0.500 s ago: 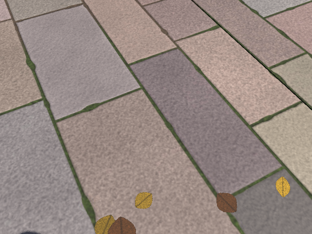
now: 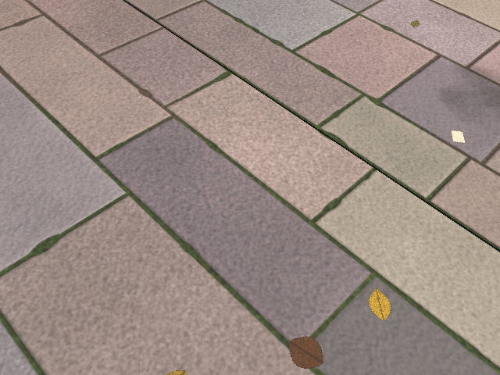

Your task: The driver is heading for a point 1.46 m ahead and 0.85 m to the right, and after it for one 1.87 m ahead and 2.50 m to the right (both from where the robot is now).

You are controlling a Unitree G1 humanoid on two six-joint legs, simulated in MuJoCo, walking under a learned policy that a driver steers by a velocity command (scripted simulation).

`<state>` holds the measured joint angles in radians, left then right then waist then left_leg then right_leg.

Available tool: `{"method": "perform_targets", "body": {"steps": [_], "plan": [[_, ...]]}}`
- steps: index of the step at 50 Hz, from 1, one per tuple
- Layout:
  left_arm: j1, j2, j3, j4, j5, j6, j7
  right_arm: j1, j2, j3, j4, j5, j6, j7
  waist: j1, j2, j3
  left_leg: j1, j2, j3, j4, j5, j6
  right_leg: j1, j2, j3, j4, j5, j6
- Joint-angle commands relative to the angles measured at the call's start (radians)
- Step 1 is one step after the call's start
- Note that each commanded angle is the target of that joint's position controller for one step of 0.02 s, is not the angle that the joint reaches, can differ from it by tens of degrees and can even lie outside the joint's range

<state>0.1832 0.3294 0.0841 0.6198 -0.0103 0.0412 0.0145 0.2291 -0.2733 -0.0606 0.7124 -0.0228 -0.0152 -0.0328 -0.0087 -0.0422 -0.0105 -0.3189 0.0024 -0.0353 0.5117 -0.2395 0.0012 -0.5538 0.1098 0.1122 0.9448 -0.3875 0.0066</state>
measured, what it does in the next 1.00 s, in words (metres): walks ahead, turning right: right foot, then left foot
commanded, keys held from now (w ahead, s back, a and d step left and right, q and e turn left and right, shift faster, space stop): w+e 1.00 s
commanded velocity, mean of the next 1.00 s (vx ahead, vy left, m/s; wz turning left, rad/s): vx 0.43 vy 0.00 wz -0.59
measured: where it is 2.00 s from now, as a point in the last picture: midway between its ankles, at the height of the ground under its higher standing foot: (419, 313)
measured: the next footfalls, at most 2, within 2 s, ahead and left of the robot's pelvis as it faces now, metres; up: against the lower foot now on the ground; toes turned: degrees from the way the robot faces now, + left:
right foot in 0.38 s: +0.15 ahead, -0.18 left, +0.00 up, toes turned -17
left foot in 0.84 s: +0.53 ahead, -0.12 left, +0.00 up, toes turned -33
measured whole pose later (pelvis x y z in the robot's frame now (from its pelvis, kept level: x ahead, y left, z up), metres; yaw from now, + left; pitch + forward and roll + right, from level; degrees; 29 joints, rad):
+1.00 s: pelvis +0.40 -0.17 +0.00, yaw -36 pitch +1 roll +2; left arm 0.31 0.31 0.07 0.69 -0.03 -0.02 0.01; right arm 0.18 -0.26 -0.06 0.72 -0.01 -0.10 0.01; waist 0.00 -0.05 0.04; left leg -0.29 -0.03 0.07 0.44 -0.17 0.03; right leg -0.48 -0.03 0.07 1.20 -0.37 -0.01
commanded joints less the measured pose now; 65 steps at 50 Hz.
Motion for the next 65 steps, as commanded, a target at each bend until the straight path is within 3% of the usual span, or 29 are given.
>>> {"method": "perform_targets", "body": {"steps": [1,5,10,15,17,18,19,20,21,22,24,25,26,28,32,36,40,41,42,43,44,45,46,48,51,55,60,63,65], "plan": [[0.015,0.092,0.034,-0.057,0.004,-0.013,-0.007,-0.031,-0.14,-0.034,-0.081,0.023,-0.022,-0.02,-0.003,0.183,-0.011,0.207,0.266,-0.287,-0.28,-0.215,0.146,-0.243,-0.095,-0.016,0.245,0.055,0.035],[-0.079,0.047,0.016,-0.098,-0.007,-0.032,-0.021,0.068,-0.153,-0.04,-0.059,0.012,-0.034,-0.016,-0.069,0.188,0.018,0.267,0.258,-0.18,-0.326,-0.193,0.154,-0.273,-0.131,-0.069,0.144,0.131,0.055],[-0.12,0.016,0.0,-0.119,-0.01,-0.049,-0.041,0.077,-0.2,-0.06,-0.037,0.021,-0.045,0.0,-0.08,0.203,0.037,0.24,0.29,-0.069,-0.345,-0.107,0.16,-0.144,-0.167,-0.108,-0.091,0.153,0.038],[-0.119,0.028,0.0,-0.121,-0.014,-0.048,-0.057,0.067,-0.228,-0.074,-0.01,0.047,-0.048,0.027,-0.064,0.196,0.058,0.197,0.314,0.011,-0.307,-0.08,0.148,0.031,-0.164,-0.166,-0.257,0.089,-0.025],[-0.043,0.036,0.008,-0.095,-0.012,-0.047,-0.058,0.037,-0.232,-0.075,-0.002,0.06,-0.04,0.033,-0.004,0.163,0.041,0.153,0.305,0.065,-0.212,-0.012,0.122,0.188,-0.122,-0.22,-0.374,0.127,-0.067],[0.058,0.071,0.03,-0.059,-0.012,-0.044,-0.052,0.043,-0.21,-0.067,0.002,0.054,-0.04,0.032,0.044,0.127,-0.011,0.091,0.268,0.129,-0.065,0.136,0.095,0.364,-0.072,-0.241,-0.407,0.135,-0.092],[0.23,0.141,0.066,-0.017,-0.02,-0.042,-0.04,0.048,-0.156,-0.048,-0.003,0.034,-0.045,0.031,0.122,0.013,-0.106,-0.043,0.199,0.216,0.243,0.186,0.037,0.613,-0.118,-0.116,-0.444,0.123,-0.138],[0.29,0.295,0.088,-0.027,-0.02,-0.05,-0.028,0.016,-0.058,-0.013,-0.099,-0.008,-0.065,0.032,0.098,-0.324,-0.138,-0.479,0.026,0.203,0.66,-0.298,-0.056,0.846,-0.395,0.468,-0.584,0.012,-0.315],[0.301,0.238,0.068,-0.045,-0.018,-0.077,-0.037,-0.043,-0.121,-0.022,-0.111,0.028,-0.099,0.033,0.146,-0.21,-0.196,-0.637,0.0,-0.012,0.813,-0.326,-0.046,0.867,-0.466,0.688,-0.717,-0.137,-0.403],[0.269,0.165,0.042,-0.037,-0.01,-0.095,-0.039,-0.077,-0.174,-0.034,-0.119,0.062,-0.119,0.042,0.129,-0.157,-0.105,-0.689,0.053,-0.036,0.822,-0.24,-0.014,0.821,-0.453,0.581,-0.711,-0.083,-0.373],[0.161,0.098,0.018,-0.05,-0.004,-0.098,-0.037,-0.067,-0.174,-0.034,-0.089,0.021,-0.13,0.042,0.06,-0.036,-0.024,-0.575,0.11,-0.036,0.678,-0.09,0.0,0.63,-0.368,0.373,-0.688,0.122,-0.305],[0.117,0.079,0.008,-0.058,0.004,-0.096,-0.033,-0.061,-0.168,-0.037,-0.081,0.003,-0.124,0.043,0.029,-0.026,-0.004,-0.507,0.118,-0.037,0.617,-0.035,-0.002,0.555,-0.327,0.305,-0.71,0.212,-0.284],[0.099,0.091,0.009,-0.06,0.01,-0.098,-0.027,-0.054,-0.16,-0.036,-0.079,0.003,-0.118,0.048,0.008,-0.059,0.0,-0.46,0.11,-0.03,0.578,-0.008,-0.016,0.503,-0.32,0.285,-0.721,0.31,-0.291],[0.099,0.101,0.012,-0.041,0.003,-0.101,-0.013,-0.069,-0.138,-0.028,-0.071,0.001,-0.105,0.052,-0.001,-0.027,0.008,-0.423,0.084,-0.006,0.476,0.054,-0.045,0.452,-0.289,0.206,-0.728,0.442,-0.284],[0.169,0.13,0.024,0.013,-0.013,-0.1,0.006,-0.245,-0.067,0.004,-0.107,0.011,-0.105,0.062,0.053,-0.033,0.041,-0.291,0.01,0.016,0.135,0.293,-0.056,0.356,-0.219,0.122,-0.716,0.446,-0.226],[0.23,0.131,0.029,0.057,-0.028,-0.097,0.012,-0.322,-0.101,-0.005,-0.132,0.03,-0.11,0.075,0.069,-0.047,0.052,-0.204,-0.009,-0.03,0.0,0.356,-0.029,0.391,-0.257,0.206,-0.687,0.359,-0.198],[0.218,0.126,0.035,0.068,-0.019,-0.078,0.015,-0.219,-0.148,-0.032,-0.113,0.028,-0.119,0.067,0.01,-0.083,0.008,-0.048,-0.023,-0.011,-0.043,0.206,0.027,0.476,-0.265,0.257,-0.536,0.556,-0.161],[0.2,0.101,0.025,0.058,-0.013,-0.075,0.01,-0.106,-0.174,-0.049,-0.091,0.022,-0.122,0.059,-0.05,-0.072,-0.076,0.135,-0.004,-0.007,-0.058,0.219,0.059,0.442,-0.206,0.223,-0.388,0.63,-0.131],[0.186,0.053,0.004,0.025,0.006,-0.075,0.006,0.065,-0.228,-0.062,-0.079,0.005,-0.12,0.049,-0.121,0.005,-0.246,0.437,0.155,-0.161,-0.013,0.164,0.125,0.292,-0.14,0.172,-0.109,0.468,-0.095],[0.356,-0.038,-0.023,0.012,-0.022,-0.084,0.003,0.139,-0.281,-0.074,-0.042,0.001,-0.108,0.054,-0.045,0.356,-0.412,0.787,0.401,-0.648,-0.1,-0.063,0.29,-0.074,-0.002,0.08,0.245,-0.169,-0.027],[0.351,0.063,-0.009,0.039,-0.039,-0.086,0.006,0.123,-0.185,-0.053,-0.057,0.022,-0.102,0.057,-0.061,0.296,-0.358,0.735,0.411,-0.755,-0.179,-0.266,0.271,-0.183,-0.075,0.106,0.38,-0.183,-0.017],[0.23,0.125,0.009,0.027,-0.039,-0.083,0.004,0.066,-0.128,-0.038,-0.066,0.026,-0.094,0.048,-0.084,0.194,-0.198,0.588,0.37,-0.579,-0.203,-0.255,0.225,-0.219,-0.115,0.073,0.399,-0.091,-0.012],[0.165,0.124,0.01,0.011,-0.026,-0.08,0.006,0.014,-0.117,-0.032,-0.065,0.018,-0.087,0.044,-0.065,0.115,-0.105,0.445,0.334,-0.452,-0.218,-0.126,0.2,-0.191,-0.155,0.034,0.375,-0.017,-0.008],[0.125,0.091,0.013,-0.006,-0.014,-0.076,-0.002,-0.029,-0.09,-0.022,-0.047,0.003,-0.087,0.041,-0.018,0.118,-0.011,0.249,0.267,-0.284,-0.278,0.029,0.184,-0.116,-0.208,0.025,0.3,0.049,-0.015],[0.119,0.031,0.0,-0.018,-0.021,-0.055,-0.008,-0.04,-0.1,-0.03,-0.016,0.019,-0.103,0.04,0.005,0.142,0.03,0.164,0.266,-0.16,-0.35,0.104,0.206,-0.101,-0.236,-0.002,0.213,0.063,-0.008],[0.047,0.018,-0.009,-0.039,-0.01,-0.057,-0.019,-0.033,-0.151,-0.046,0.015,0.019,-0.104,0.039,-0.003,0.099,0.042,0.198,0.267,-0.02,-0.38,0.22,0.208,-0.142,-0.247,-0.013,0.045,0.242,0.003],[-0.115,-0.002,-0.022,-0.076,-0.012,-0.073,-0.05,0.023,-0.188,-0.051,0.052,0.033,-0.084,0.036,-0.066,0.081,0.081,0.247,0.245,0.128,-0.371,0.262,0.162,-0.074,-0.215,-0.095,-0.218,0.403,-0.021],[-0.168,0.007,-0.02,-0.107,-0.012,-0.075,-0.06,0.074,-0.217,-0.058,0.084,0.052,-0.067,0.043,-0.067,0.084,0.108,0.329,0.284,0.136,-0.346,0.319,0.155,-0.057,-0.186,-0.116,-0.306,0.31,-0.058],[-0.125,0.042,-0.003,-0.107,-0.001,-0.074,-0.06,0.073,-0.246,-0.063,0.095,0.063,-0.055,0.041,-0.017,0.109,0.066,0.376,0.293,0.163,-0.228,0.619,0.139,0.049,-0.131,-0.161,-0.349,0.211,-0.096]]}}
Velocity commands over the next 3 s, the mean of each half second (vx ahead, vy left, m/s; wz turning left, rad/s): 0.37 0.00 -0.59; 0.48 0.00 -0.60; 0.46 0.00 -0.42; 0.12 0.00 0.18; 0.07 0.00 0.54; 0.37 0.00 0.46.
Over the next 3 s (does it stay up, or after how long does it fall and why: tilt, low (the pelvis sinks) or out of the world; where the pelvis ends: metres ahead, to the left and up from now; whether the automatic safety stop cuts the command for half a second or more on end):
stays up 0.87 -0.50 0.01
